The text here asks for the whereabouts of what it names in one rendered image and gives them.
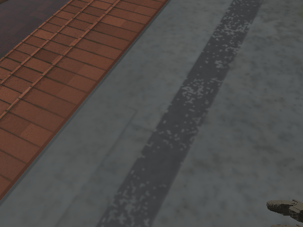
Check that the robot right hand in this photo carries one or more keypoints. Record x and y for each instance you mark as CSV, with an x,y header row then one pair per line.
x,y
293,208

